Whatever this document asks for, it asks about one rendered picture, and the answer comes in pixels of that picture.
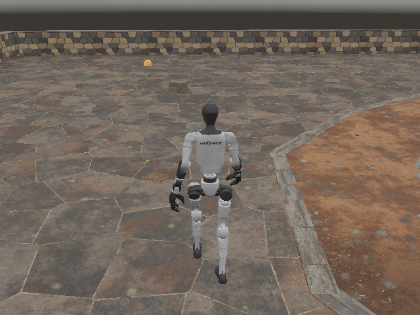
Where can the robot left hand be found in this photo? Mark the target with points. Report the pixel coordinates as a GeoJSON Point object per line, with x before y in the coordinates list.
{"type": "Point", "coordinates": [172, 199]}

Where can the left robot upper arm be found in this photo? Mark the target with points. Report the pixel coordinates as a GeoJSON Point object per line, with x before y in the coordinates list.
{"type": "Point", "coordinates": [187, 149]}

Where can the robot left forearm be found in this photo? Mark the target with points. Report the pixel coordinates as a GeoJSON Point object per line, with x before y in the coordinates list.
{"type": "Point", "coordinates": [178, 179]}

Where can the right robot upper arm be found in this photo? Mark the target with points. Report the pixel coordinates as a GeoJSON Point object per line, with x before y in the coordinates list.
{"type": "Point", "coordinates": [233, 148]}

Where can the robot right hand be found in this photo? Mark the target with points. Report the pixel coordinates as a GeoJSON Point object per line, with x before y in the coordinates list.
{"type": "Point", "coordinates": [233, 176]}

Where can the humanoid robot head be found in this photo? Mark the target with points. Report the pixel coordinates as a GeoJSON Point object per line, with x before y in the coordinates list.
{"type": "Point", "coordinates": [210, 113]}

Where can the robot right forearm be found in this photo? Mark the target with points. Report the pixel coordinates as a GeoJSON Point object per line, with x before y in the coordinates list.
{"type": "Point", "coordinates": [237, 169]}

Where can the robot torso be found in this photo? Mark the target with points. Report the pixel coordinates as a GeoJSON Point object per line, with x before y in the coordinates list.
{"type": "Point", "coordinates": [210, 150]}

